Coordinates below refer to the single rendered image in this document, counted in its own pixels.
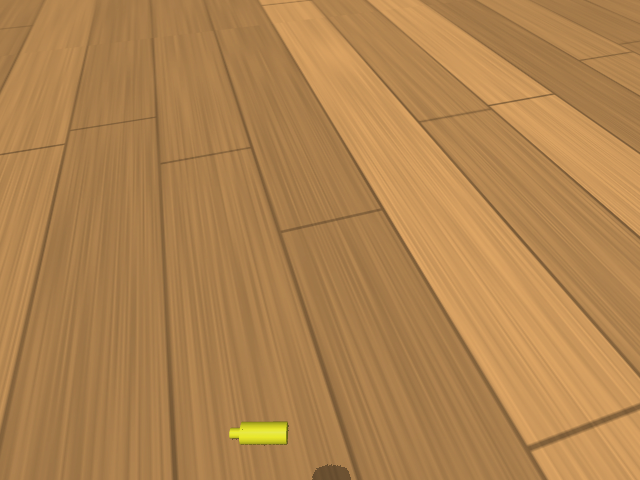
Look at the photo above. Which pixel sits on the bottle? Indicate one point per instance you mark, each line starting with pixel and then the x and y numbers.
pixel 261 433

